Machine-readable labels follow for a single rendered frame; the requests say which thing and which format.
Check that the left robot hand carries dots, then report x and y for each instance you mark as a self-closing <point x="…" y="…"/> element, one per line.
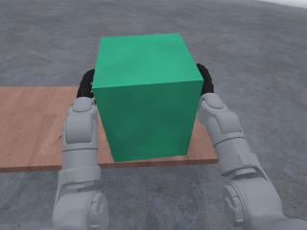
<point x="86" y="86"/>

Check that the left robot upper arm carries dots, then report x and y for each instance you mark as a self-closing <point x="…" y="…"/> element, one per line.
<point x="81" y="211"/>

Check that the robot left forearm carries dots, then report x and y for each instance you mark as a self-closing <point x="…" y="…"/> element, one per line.
<point x="79" y="146"/>

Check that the right robot hand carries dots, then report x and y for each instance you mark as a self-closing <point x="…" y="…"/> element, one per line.
<point x="207" y="86"/>

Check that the carton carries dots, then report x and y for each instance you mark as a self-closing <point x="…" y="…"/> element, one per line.
<point x="147" y="89"/>

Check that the robot right forearm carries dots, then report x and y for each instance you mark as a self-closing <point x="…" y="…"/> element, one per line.
<point x="228" y="140"/>

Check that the table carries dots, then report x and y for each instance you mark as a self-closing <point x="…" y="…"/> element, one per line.
<point x="31" y="121"/>

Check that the right robot upper arm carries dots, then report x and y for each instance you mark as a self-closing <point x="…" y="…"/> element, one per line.
<point x="253" y="204"/>

